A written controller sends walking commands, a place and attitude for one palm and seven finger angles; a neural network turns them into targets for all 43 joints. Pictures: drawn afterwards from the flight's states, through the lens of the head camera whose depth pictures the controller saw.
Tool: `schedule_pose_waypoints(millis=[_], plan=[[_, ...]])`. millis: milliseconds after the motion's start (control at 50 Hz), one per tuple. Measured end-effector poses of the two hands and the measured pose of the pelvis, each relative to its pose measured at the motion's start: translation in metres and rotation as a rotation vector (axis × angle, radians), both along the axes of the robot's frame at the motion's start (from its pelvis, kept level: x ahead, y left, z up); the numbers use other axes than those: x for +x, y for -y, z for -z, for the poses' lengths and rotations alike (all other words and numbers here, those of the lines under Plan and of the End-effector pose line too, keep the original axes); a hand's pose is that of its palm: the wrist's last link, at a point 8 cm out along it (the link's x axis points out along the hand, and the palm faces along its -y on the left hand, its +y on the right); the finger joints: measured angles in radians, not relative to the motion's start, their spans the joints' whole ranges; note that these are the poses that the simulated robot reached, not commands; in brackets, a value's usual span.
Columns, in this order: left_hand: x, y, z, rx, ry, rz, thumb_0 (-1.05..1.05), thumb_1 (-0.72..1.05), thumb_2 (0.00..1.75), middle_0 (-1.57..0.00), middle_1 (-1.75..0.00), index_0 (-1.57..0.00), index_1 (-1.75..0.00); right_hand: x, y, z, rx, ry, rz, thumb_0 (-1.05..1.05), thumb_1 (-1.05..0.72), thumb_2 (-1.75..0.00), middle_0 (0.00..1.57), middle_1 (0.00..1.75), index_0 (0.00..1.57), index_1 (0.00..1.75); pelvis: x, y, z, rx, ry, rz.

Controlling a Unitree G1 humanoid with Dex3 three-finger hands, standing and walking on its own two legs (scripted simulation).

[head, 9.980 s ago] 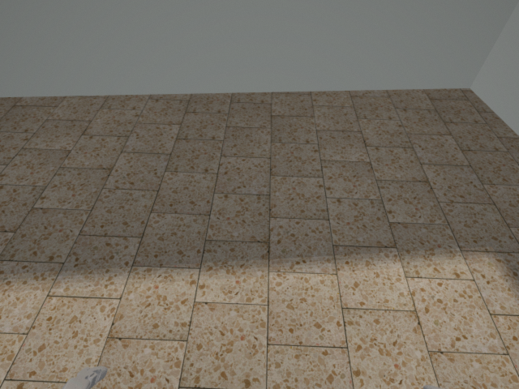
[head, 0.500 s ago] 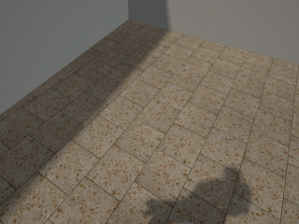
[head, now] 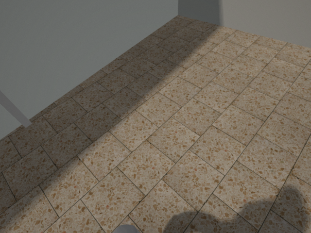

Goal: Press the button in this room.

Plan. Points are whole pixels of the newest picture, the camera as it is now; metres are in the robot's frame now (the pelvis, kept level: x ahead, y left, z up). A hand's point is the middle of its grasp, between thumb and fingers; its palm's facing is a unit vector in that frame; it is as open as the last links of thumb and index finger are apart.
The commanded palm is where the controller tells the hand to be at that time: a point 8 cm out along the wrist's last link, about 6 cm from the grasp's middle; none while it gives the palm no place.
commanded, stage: turn or walk to find it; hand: left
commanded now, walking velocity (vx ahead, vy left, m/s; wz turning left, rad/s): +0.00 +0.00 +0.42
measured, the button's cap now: out of the picture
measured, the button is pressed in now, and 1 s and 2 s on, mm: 0 0 0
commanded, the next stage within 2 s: stand and wait in 0.84 s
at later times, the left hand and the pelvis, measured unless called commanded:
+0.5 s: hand out of the picture +0.01 +0.26 -0.17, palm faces +0.23 -0.94 -0.25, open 7.3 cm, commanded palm none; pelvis -0.02 +0.04 +0.00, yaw +11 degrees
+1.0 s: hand out of the picture -0.07 +0.18 -0.16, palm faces +0.41 -0.87 -0.27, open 7.3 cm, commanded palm none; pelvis -0.04 -0.01 +0.00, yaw +24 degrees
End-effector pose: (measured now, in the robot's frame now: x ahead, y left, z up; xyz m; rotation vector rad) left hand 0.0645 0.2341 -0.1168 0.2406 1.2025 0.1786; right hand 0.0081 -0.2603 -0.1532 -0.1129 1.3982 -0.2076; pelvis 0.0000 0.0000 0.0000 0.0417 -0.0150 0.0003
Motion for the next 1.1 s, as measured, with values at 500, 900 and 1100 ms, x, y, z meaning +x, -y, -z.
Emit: schedule_pose_waypoints(millis=[500,900,1100], plan=[[-0.071,-0.074,0.017,-0.027,-0.020,-0.232,0.01,0.91,0.90,-0.20,-0.30,-0.20,-0.30,0.097,-0.082,-0.026,-0.019,0.217,-0.300,0.00,-0.91,-0.90,0.20,0.30,0.21,0.30,-0.021,-0.041,0.001,-0.048,0.008,-0.191],[-0.122,0.010,-0.004,0.008,0.019,-0.379,0.01,0.91,0.90,-0.20,-0.30,-0.21,-0.30,0.066,-0.006,0.002,0.016,0.022,-0.390,0.01,-0.91,-0.90,0.20,0.30,0.20,0.30,-0.034,0.019,0.000,0.003,0.011,-0.393],[-0.210,0.016,0.025,-0.070,-0.115,-0.505,0.01,0.91,0.90,-0.20,-0.30,-0.21,-0.30,0.095,-0.054,-0.009,-0.017,0.097,-0.519,0.01,-0.91,-0.90,0.20,0.30,0.20,0.30,-0.053,0.002,0.006,-0.030,0.005,-0.432]])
